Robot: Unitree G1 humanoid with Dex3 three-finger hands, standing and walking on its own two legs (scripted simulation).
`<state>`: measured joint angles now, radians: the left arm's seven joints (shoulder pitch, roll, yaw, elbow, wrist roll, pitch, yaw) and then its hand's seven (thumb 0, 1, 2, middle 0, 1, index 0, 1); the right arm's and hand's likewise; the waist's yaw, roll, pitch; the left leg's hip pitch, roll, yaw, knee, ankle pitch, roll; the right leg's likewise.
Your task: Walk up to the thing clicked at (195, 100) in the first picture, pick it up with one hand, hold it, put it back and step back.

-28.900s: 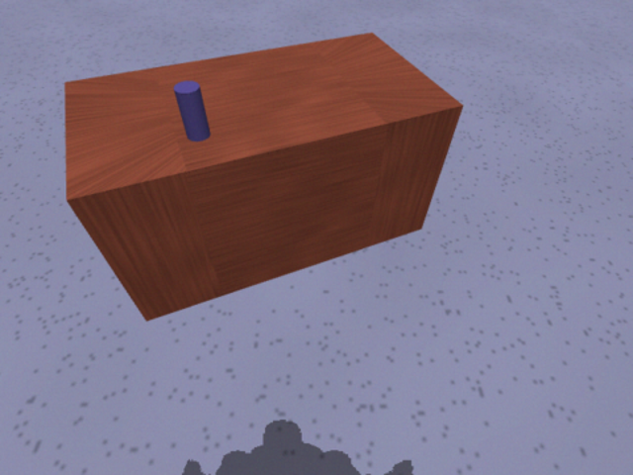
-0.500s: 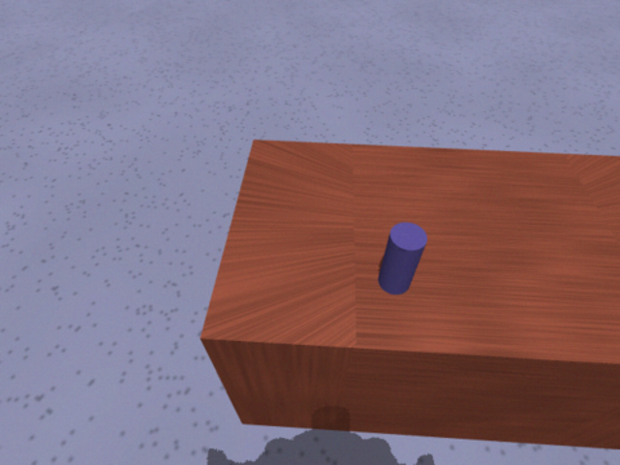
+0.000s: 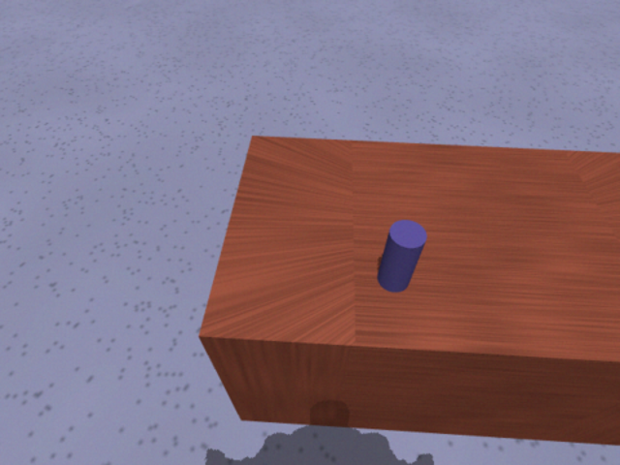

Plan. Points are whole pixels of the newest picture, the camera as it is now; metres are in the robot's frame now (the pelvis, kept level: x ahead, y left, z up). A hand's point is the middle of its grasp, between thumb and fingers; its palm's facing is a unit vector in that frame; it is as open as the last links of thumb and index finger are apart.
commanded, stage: stand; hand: right
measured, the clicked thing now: (400, 257) +0.49 -0.16 -0.11
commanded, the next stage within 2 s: step back in 0.68 s
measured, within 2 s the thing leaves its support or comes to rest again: neither
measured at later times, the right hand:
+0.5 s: hand out of the picture +0.07 -0.25 -0.16, palm faces -0.03 +0.94 -0.34, open 7.4 cm
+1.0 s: hand out of the picture -0.01 -0.24 -0.17, palm faces -0.03 +0.89 -0.46, open 7.4 cm
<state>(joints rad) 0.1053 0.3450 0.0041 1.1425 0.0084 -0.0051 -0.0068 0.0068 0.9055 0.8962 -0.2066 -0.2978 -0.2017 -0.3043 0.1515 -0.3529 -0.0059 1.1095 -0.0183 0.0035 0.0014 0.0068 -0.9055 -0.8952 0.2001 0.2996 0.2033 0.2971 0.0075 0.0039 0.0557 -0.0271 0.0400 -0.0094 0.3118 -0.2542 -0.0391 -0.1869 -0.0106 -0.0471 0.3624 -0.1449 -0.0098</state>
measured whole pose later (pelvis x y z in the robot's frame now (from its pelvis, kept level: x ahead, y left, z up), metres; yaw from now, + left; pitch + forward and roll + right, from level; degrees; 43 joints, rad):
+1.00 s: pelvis -0.07 +0.05 -0.03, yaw +0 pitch -1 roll +0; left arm -0.01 0.41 0.05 0.93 0.02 0.06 0.01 0.01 0.90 0.90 -0.21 -0.30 -0.20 -0.30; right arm 0.13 -0.40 -0.07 0.98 -0.02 0.04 0.00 0.00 -0.91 -0.90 0.20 0.30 0.20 0.30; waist -0.01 -0.06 0.20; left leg -0.24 -0.04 -0.02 0.67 -0.43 0.02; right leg -0.46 -0.08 0.01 0.63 -0.16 0.02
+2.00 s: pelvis -0.27 +0.09 -0.01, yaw -4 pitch -2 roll -2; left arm 0.16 0.40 0.10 0.80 0.02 0.09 -0.01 0.01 0.91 0.90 -0.21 -0.30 -0.20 -0.30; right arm 0.18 -0.35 -0.04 0.87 -0.04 0.02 -0.02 0.01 -0.90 -0.89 0.20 0.30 0.21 0.30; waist 0.02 -0.06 0.15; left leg -0.27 0.03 -0.03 0.56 -0.26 0.01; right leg -0.49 0.13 0.17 1.23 -0.47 0.00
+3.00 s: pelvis -0.59 +0.00 -0.03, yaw -6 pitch -2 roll +0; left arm 0.21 0.36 0.05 0.88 0.04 0.05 0.00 0.01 0.91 0.90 -0.21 -0.30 -0.20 -0.30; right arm 0.09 -0.42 -0.06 0.83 -0.02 0.08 -0.02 0.01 -0.91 -0.90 0.20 0.30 0.20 0.30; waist 0.05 0.03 0.14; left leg -0.52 -0.02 -0.12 0.96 -0.47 0.00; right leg -0.28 0.01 0.05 0.70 -0.38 0.00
